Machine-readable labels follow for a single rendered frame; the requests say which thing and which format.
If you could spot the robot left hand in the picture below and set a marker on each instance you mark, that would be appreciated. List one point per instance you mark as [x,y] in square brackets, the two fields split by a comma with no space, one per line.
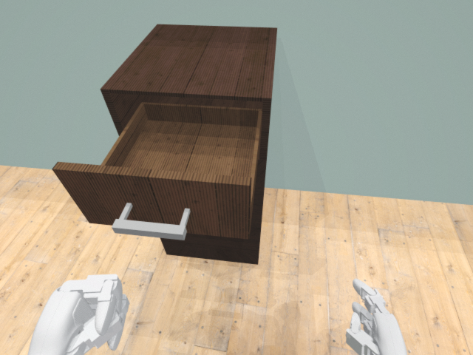
[94,304]

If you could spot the cabinet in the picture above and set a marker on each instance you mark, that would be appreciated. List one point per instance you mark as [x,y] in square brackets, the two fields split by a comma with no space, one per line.
[206,66]

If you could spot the handle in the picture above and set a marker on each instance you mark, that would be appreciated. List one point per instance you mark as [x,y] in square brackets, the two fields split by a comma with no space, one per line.
[148,229]

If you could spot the robot right hand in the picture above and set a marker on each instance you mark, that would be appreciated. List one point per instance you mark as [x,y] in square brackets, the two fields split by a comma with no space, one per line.
[382,334]

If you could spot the drawer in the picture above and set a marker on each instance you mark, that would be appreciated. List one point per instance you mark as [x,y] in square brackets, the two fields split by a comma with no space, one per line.
[170,157]

